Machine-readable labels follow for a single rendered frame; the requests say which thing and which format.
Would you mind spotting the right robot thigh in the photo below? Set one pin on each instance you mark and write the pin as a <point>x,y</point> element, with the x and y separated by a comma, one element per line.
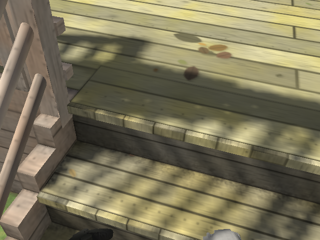
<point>222,234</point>

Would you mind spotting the left robot hand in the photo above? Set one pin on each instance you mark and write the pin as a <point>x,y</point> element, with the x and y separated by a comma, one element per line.
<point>93,234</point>

